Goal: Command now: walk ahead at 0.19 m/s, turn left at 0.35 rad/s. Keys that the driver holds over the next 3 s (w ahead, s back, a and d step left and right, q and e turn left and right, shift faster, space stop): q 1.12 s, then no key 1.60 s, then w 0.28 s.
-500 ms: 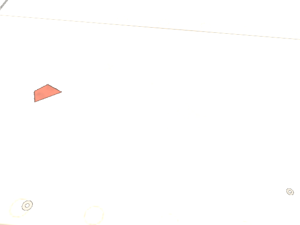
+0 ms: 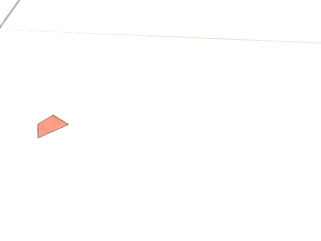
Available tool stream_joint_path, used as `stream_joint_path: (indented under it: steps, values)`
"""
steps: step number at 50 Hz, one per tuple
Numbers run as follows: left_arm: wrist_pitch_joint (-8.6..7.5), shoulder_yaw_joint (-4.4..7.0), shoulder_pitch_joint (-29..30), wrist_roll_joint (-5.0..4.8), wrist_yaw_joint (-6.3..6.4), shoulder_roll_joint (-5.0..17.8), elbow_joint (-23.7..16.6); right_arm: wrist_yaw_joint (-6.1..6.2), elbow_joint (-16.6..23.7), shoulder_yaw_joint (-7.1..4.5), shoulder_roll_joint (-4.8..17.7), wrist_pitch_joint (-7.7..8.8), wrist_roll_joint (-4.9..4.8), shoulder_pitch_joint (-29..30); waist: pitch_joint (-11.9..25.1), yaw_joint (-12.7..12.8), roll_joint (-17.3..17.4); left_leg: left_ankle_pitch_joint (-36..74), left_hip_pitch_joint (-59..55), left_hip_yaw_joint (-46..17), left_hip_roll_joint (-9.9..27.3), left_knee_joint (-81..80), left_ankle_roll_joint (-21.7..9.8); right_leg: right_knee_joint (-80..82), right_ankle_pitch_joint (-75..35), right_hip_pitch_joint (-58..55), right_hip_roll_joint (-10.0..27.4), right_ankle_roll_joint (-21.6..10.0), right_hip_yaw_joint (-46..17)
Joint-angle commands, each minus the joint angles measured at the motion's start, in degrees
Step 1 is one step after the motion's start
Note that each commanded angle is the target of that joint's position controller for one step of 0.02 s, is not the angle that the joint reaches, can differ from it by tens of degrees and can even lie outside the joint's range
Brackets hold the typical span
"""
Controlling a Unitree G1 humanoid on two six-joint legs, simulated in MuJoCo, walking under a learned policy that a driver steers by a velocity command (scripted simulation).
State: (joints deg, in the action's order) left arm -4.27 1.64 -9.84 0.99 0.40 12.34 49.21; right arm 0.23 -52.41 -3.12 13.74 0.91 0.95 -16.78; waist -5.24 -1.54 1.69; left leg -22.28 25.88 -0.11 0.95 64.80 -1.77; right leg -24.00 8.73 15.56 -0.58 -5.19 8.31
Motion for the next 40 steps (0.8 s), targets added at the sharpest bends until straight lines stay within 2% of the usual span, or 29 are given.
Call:
stream_joint_path:
  steps: [1,5,8,13,15,16,17,18,19,20,21,22,23,24,26,28,32,36,38,39,40]
  values:
    - [-1.06,1.46,-2.12,-0.15,0.68,6.66,-2.37,-0.54,0.93,-1.2,2.12,-1.91,0.47,-8.32,8.13,-1.9,-6.36,4.18,-0.8,-0.21,1.16,1.64,1.06,8.45,-38.48,-3.82,16.76,-6.38,-6.66]
    - [-0.08,1.38,-2.83,-0.04,1.45,6.28,-1.85,-1.07,4.12,-1.02,1.68,-2.91,0.89,-1.66,6.15,-1.03,-7.81,10.61,2.51,1.42,2.56,-8.66,1.72,8.52,-31.31,-4.46,15.37,-5.9,-1.4]
    - [0.68,1.8,-4.37,-0.01,1.54,7.52,-1.39,-1.7,6.29,-0.47,1.11,-3.17,0.91,2.55,6.47,0.65,-7.87,12.44,-0.15,3.64,2.14,-16.76,1.12,6.95,-29.12,-5.63,16.17,-6.05,0.73]
    - [2.79,3.08,-6.06,0.4,1.16,10.06,-1.24,-1.98,9.59,-0.96,2.82,-3.49,0.92,5.85,6.17,2.58,-8.37,3.12,-1.76,5.58,0.96,-23.52,-0.87,1.55,-23.62,-9.24,19.95,-5.76,-0.38]
    - [3.69,3.5,-6.14,0.38,1.38,10.62,-1.27,-1.88,10.48,-1.14,2.87,-2.94,0.67,5.29,6.18,2.19,-7.59,2.28,-4.75,5.92,0.26,-29.6,-2.12,-2.93,-20.04,-9.52,20.4,-4.0,-0.27]
    - [4.21,3.78,-6.75,0.48,1.48,10.92,-0.95,-1.66,10.39,-1.24,3.13,-2.16,0.78,3.4,7.21,0.66,-4.74,8.6,-9.62,4.9,-0.06,-36.33,-2.95,-8.11,-16.31,-7.9,19.02,-1.39,1.25]
    - [4.51,3.56,-8.89,0.65,1.31,9.53,-1.46,-0.94,9.79,-2.51,7.92,-1.18,1.41,-0.1,10.17,-0.21,5.27,21.04,-17.3,-5.43,5.87,-42.65,-5.13,-20.89,-7.11,-2.44,14.11,2.35,4.49]
    - [4.81,2.37,-6.92,-0.17,0.99,4.95,-5.69,-0.43,10.51,-4.58,16.27,-1.13,0.69,-1.43,10.31,-0.25,18.18,46.38,-24.68,-28.68,21.69,-44.88,-15.97,-34.47,27.64,15.43,1.33,6.91,5.1]
    - [5.81,2.44,-2.86,0.49,1.29,6.88,-5.98,-0.24,8.84,-5.02,15.41,-1.55,-0.88,-6.86,13.57,-3.87,8.53,46.75,-25.92,-27.7,22.27,-44.84,-20.6,-42.76,31.6,17.31,1.11,7.28,-5.49]
    - [6.04,2.52,-1.87,-0.11,1.14,6.74,-6.28,0.17,8.92,-4.3,13.07,-2.02,-0.85,-4.49,10.5,-2.23,5.78,43.06,-23.37,-22.98,19.49,-44.74,-19.88,-45.24,27.38,18.94,2.09,7.38,-7.65]
    - [5.65,2.45,-1.13,-0.51,1.08,6.4,-6.04,0.57,9.62,-3.46,10.42,-2.61,-0.57,0.06,6.89,-0.39,3.52,37.55,-19.76,-18.81,15.58,-46.01,-16.98,-43.09,22.06,19.15,3.09,7.18,-8.93]
    - [5.35,2.73,-0.7,0.02,1.14,7.21,-6.1,0.89,10.65,-2.9,8.71,-2.9,-0.88,3.9,5.59,1.01,3.7,34.73,-18.49,-16.38,12.48,-46.5,-14.4,-40.28,18.2,18.88,3.63,7.1,-9.45]
    - [5.42,2.96,-1.94,0.8,1.01,7.98,-5.69,0.94,11.49,-2.44,7.23,-2.98,-0.96,6.23,6.41,1.99,4.16,36.35,-17.88,-14.42,10.38,-46.26,-13.25,-39.35,15.85,17.13,3.2,7.2,-9.22]
    - [5.72,3.01,-2.92,1.04,0.86,7.84,-5.42,0.67,11.72,-2.39,7.39,-2.83,-0.84,6.09,8.07,2.19,3.34,38.72,-18.05,-13.8,9.75,-45.76,-13.01,-39.41,14.99,15.76,2.22,7.32,-8.93]
    - [6.25,2.73,-3.45,0.49,0.76,6.72,-5.8,0.14,11.45,-2.93,9.21,-2.28,-0.69,4.45,9.72,2.09,1.84,38.24,-18.72,-14.18,9.28,-45.47,-12.86,-36.37,14.82,14.66,1.64,7.73,-9.22]
    - [6.69,2.48,-2.09,0.23,0.99,6.23,-6.72,-0.01,11.28,-3.33,10.43,-2.22,-0.41,3.29,9.22,1.25,2.95,31.91,-18.47,-16.01,9.01,-46.16,-12.83,-32.19,14.92,14.67,1.4,8.02,-9.58]
    - [6.78,2.24,0.7,0.08,1.2,6.6,-8.58,-0.34,11.79,-3.72,11.38,-2.84,0.14,2.89,8.21,-0.21,5.09,19.14,-15.67,-20.14,8.25,-47.19,-12.59,-25.21,14.57,12.24,0.49,7.79,-10.25]
    - [5.94,2.09,0.08,-0.54,1.55,7.05,-9.66,-1.01,12.55,-4.11,12.03,-3.29,0.47,4.34,8.62,-0.14,5.9,19.79,-13.48,-24.32,7.68,-45.79,-11.47,-18.29,15.5,6.54,-1.4,6.62,-10.16]
    - [5.36,2.0,-2.62,-0.89,1.81,7.06,-9.57,-1.24,12.87,-4.16,11.93,-3.52,0.25,6.01,8.87,1.2,6.28,21.4,-12.07,-26.29,6.76,-44.5,-9.72,-11.12,14.33,1.42,-2.53,5.49,-10.01]
    - [4.97,1.91,-5.17,-0.86,2.06,6.74,-9.06,-1.23,13.11,-4.1,11.69,-3.67,-0.2,7.44,8.79,2.88,5.83,19.92,-9.95,-26.26,5.28,-43.21,-7.8,-3.84,10.58,-3.21,-2.9,4.84,-9.65]
    - [4.48,2.24,-7.37,-0.48,2.51,8.06,-8.69,-0.96,13.48,-3.76,10.53,-3.62,-0.78,7.97,8.57,3.97,3.72,14.06,-5.93,-25.0,2.62,-40.89,-4.67,4.52,7.92,-8.7,-0.2,3.94,-11.9]
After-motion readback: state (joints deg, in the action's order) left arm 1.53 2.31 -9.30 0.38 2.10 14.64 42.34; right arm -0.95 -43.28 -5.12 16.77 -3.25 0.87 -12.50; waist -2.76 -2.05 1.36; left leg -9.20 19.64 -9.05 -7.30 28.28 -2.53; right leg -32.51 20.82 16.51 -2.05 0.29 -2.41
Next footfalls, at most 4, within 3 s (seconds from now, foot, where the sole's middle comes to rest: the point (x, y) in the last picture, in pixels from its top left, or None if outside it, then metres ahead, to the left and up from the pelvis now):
0.34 left None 0.12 0.12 -0.78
0.80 right None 0.16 -0.07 -0.78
1.24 left None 0.01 0.09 -0.78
1.62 right None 0.15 -0.06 -0.78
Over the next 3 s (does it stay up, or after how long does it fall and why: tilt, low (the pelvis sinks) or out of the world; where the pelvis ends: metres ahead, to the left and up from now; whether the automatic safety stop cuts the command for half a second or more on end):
stays up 0.08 0.04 0.00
